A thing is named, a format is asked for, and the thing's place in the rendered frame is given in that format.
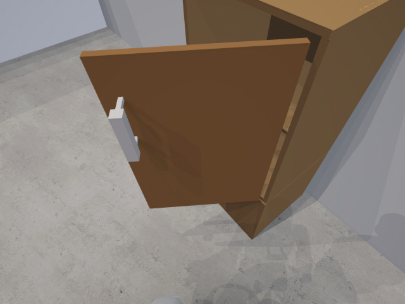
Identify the cupboard door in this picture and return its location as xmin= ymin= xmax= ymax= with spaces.
xmin=80 ymin=38 xmax=311 ymax=208

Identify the handle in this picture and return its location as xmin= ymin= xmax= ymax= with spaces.
xmin=108 ymin=97 xmax=140 ymax=162

